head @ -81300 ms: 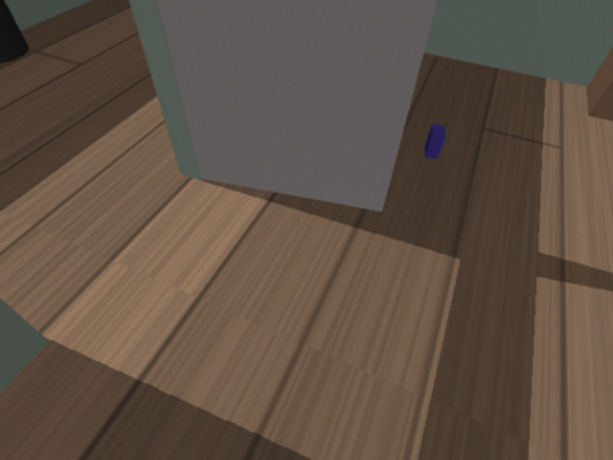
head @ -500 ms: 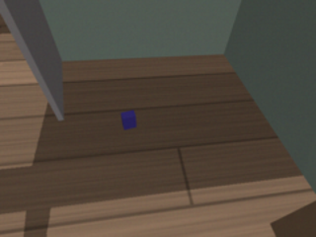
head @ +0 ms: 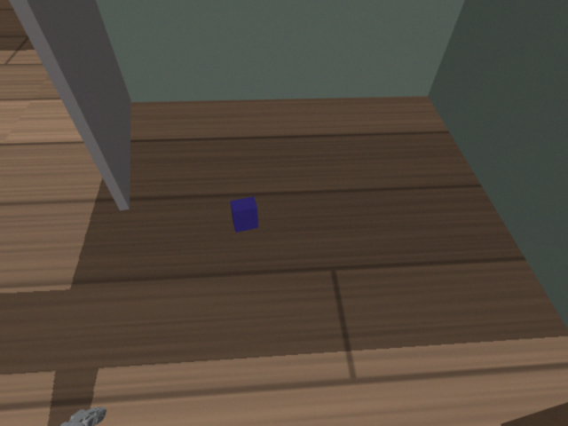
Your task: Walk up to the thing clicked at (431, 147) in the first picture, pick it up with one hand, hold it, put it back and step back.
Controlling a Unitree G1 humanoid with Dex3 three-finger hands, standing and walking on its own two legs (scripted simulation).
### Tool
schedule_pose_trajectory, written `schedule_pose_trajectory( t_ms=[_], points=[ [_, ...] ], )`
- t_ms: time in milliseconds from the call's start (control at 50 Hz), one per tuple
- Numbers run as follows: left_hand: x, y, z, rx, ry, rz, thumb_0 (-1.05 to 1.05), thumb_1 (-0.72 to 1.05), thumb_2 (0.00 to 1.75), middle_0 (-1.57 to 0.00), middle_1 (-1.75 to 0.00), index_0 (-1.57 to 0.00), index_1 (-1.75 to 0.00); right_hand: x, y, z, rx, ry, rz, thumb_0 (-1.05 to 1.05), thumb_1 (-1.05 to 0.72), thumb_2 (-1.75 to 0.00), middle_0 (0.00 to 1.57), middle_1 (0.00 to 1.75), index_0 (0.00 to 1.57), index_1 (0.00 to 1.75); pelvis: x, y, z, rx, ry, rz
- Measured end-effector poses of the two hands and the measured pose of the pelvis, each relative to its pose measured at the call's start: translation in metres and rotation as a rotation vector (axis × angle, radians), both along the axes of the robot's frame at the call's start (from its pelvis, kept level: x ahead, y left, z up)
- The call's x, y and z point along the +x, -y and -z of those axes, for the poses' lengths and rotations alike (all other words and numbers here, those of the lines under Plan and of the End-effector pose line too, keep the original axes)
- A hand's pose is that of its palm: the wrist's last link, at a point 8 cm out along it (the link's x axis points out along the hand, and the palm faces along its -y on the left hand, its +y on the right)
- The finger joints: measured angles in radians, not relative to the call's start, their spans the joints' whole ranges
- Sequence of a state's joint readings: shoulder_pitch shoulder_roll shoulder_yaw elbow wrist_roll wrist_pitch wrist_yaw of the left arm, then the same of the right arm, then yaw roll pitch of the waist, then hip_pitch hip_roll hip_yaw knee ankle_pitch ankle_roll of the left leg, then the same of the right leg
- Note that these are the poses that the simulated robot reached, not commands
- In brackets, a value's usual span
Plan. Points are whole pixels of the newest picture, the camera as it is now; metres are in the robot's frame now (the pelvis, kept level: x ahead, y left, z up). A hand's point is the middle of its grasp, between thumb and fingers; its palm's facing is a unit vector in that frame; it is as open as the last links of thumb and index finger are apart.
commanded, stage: step back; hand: left
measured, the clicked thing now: (244, 214) +1.00 +0.18 -0.69
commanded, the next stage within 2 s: stand in 0.20 s
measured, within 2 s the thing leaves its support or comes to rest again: neither
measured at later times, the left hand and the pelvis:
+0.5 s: hand out of the picture +0.09 +0.26 -0.13, palm faces -0.03 -0.94 -0.33, open 7.3 cm; pelvis +0.01 +0.01 +0.02, yaw -1 degrees
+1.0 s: hand out of the picture +0.07 +0.25 -0.14, palm faces -0.06 -0.94 -0.34, open 7.3 cm; pelvis +0.00 +0.00 +0.02, yaw -1 degrees
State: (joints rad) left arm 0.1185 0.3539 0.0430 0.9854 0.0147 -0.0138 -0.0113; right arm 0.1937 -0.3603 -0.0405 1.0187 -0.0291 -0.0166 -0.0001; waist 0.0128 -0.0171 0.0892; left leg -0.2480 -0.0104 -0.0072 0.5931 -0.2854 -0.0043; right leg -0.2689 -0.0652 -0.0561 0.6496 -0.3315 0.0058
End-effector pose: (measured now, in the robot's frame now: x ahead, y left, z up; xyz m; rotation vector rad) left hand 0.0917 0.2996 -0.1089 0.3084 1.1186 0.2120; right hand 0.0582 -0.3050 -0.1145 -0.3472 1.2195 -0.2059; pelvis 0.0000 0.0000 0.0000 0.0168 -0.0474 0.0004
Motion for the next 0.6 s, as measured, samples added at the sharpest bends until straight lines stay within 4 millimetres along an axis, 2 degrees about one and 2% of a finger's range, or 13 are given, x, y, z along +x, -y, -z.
schedule_pose_trajectory(
  t_ms=[160, 340, 460, 600],
  points=[
    [0.005, -0.014, 0.003, -0.015, -0.036, -0.021, 0.0, 0.9, 0.9, -0.2, -0.3, -0.21, -0.3, 0.029, -0.024, -0.011, 0.02, 0.027, -0.006, 0.0, -0.91, -0.89, 0.2, 0.3, 0.2, 0.3, 0.013, -0.01, -0.007, -0.027, -0.009, 0.01],
    [0.005, -0.015, -0.006, -0.016, -0.061, -0.006, 0.0, 0.91, 0.9, -0.2, -0.3, -0.21, -0.3, 0.062, -0.034, -0.022, 0.04, 0.11, -0.026, 0.0, -0.91, -0.89, 0.2, 0.3, 0.2, 0.3, 0.014, -0.015, -0.017, -0.022, 0.003, 0.016],
    [0.0, -0.01, -0.01, -0.018, -0.077, 0.009, 0.0, 0.91, 0.9, -0.2, -0.3, -0.21, -0.3, 0.06, -0.03, -0.025, 0.047, 0.112, -0.019, 0.0, -0.91, -0.89, 0.2, 0.3, 0.2, 0.3, 0.009, -0.014, -0.021, -0.017, 0.005, 0.019],
    [-0.012, -0.005, -0.011, -0.013, -0.105, 0.016, 0.0, 0.9, 0.9, -0.2, -0.3, -0.21, -0.3, 0.036, -0.022, -0.021, 0.05, 0.057, 0.008, 0.0, -0.91, -0.89, 0.2, 0.3, 0.2, 0.3, 0.005, -0.009, -0.023, -0.015, 0.003, 0.019]
  ],
)
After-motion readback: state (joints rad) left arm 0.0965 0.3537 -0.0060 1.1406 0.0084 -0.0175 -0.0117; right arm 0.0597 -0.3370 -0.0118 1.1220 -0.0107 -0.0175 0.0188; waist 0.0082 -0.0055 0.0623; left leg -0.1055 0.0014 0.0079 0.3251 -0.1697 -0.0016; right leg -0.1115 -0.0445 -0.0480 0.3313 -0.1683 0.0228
